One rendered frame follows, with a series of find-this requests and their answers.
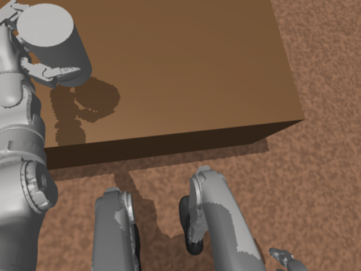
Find right robot foot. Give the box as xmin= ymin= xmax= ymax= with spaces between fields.
xmin=179 ymin=195 xmax=203 ymax=255

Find left robot hand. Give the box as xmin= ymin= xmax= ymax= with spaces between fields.
xmin=0 ymin=0 xmax=83 ymax=89

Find left robot arm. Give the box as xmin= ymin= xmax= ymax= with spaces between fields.
xmin=0 ymin=72 xmax=58 ymax=271

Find right robot hand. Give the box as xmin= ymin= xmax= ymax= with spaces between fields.
xmin=269 ymin=248 xmax=308 ymax=271

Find can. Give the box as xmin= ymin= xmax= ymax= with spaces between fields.
xmin=16 ymin=3 xmax=92 ymax=87

